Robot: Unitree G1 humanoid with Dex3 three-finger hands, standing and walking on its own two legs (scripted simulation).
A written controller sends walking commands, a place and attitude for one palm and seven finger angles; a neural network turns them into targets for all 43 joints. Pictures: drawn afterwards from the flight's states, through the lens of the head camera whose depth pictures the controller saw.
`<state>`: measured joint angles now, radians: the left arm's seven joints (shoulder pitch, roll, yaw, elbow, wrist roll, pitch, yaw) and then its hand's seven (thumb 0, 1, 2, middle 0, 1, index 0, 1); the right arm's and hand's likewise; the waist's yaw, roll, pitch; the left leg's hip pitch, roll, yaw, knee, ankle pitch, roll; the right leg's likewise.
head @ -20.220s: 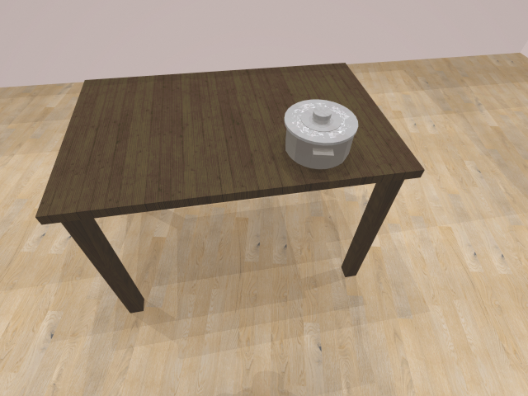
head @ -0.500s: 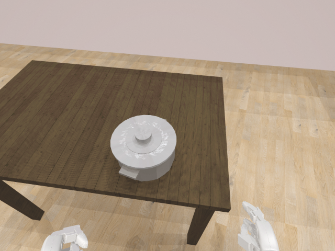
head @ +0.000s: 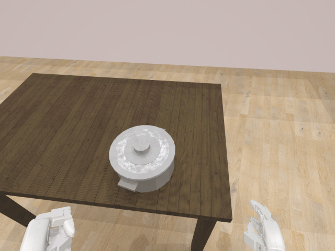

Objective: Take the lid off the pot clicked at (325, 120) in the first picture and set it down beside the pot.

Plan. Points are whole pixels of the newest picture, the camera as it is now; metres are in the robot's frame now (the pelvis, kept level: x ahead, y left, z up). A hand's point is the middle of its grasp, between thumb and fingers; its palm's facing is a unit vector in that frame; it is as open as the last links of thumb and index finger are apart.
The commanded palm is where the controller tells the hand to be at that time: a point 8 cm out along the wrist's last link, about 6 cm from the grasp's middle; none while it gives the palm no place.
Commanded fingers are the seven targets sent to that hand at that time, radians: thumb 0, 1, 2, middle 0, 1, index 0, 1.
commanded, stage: raise the hand higher, near the body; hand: left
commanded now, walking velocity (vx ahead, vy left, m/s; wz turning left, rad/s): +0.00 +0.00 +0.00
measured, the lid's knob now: (141, 145) +0.39 +0.12 +0.00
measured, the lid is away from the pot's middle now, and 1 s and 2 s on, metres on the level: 0.00 0.00 0.00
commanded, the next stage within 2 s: reach forward and open the fingers in 0.32 s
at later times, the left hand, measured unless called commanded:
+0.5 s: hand (57, 205) +0.17 +0.23 +0.10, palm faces +0.23 -0.66 -0.72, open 3.1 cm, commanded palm +0.13 +0.26 +0.13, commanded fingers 0.00 0.78 0.89 -1.19 -1.42 -1.19 -1.42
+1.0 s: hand (55, 200) +0.19 +0.25 +0.09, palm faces -0.25 -0.07 -0.97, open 4.9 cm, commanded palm +0.19 +0.25 +0.14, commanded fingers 0.00 0.06 1.17 -0.94 -0.44 -0.94 -0.44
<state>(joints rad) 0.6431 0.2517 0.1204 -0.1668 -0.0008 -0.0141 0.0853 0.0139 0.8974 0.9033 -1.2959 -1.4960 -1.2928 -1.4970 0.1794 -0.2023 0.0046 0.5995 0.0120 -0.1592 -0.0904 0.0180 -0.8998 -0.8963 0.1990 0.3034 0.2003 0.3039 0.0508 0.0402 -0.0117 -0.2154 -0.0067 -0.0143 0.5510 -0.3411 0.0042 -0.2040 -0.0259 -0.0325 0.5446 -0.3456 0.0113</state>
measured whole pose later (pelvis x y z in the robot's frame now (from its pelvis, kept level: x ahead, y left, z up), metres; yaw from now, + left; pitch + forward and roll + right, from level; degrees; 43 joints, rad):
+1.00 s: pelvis -0.03 +0.00 +0.01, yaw -1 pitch +0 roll +0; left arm 0.29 0.60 0.05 -0.20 0.79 -0.01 -0.18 0.00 0.31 1.10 -1.06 -0.77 -1.06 -0.77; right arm 0.11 -0.28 0.01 0.58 0.03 0.08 -0.03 0.02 -0.90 -0.90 0.20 0.30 0.20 0.30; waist 0.06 0.13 0.00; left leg -0.20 0.00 -0.01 0.44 -0.24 0.00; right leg -0.19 -0.02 -0.03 0.44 -0.24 0.01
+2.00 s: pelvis -0.02 +0.01 +0.01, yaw +0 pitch +2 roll +0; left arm -0.13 0.55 -0.12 0.07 0.83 0.09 -0.22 0.00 -0.21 1.28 -0.84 -0.08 -0.84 -0.08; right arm 0.12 -0.28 0.03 0.58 0.06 0.12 0.00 0.02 -0.90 -0.90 0.20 0.30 0.20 0.30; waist 0.02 0.11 0.01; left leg -0.21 -0.02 0.00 0.41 -0.23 0.02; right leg -0.20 -0.04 -0.02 0.41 -0.24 0.02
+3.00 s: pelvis -0.01 +0.00 +0.01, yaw -1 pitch +3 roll +1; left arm -0.43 0.41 -0.32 0.29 0.86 0.25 -0.18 0.00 -0.21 1.28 -0.84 -0.08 -0.84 -0.08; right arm 0.10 -0.26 0.05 0.61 0.09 0.16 0.00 0.02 -0.90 -0.90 0.20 0.30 0.20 0.30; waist 0.00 0.10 -0.03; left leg -0.25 -0.02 0.01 0.46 -0.27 0.01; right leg -0.26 -0.04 -0.01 0.49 -0.29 0.01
